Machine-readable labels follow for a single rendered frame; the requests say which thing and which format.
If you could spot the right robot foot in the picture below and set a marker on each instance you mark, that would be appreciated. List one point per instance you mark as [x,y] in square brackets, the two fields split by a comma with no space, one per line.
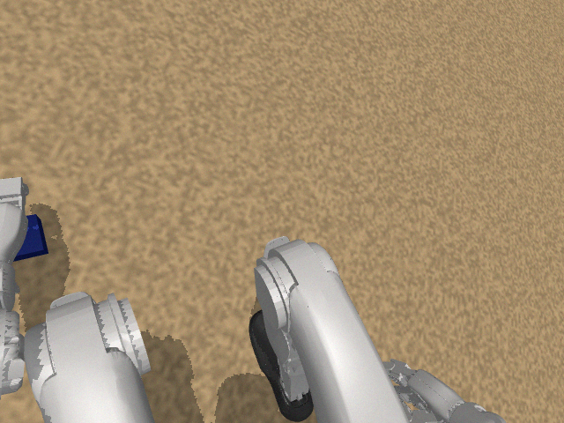
[296,410]

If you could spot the right robot hand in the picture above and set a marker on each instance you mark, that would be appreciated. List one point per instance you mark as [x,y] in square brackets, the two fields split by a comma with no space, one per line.
[435,400]

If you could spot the right robot arm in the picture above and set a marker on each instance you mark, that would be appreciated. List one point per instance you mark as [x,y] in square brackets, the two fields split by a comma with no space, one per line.
[474,413]

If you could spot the small box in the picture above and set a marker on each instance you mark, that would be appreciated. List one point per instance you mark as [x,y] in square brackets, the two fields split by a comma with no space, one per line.
[34,243]

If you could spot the left robot hand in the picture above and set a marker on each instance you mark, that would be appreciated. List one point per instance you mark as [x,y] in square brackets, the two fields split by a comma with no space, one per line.
[13,221]

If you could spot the left robot arm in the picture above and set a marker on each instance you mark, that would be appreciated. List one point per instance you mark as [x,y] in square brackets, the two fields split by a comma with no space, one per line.
[11,341]

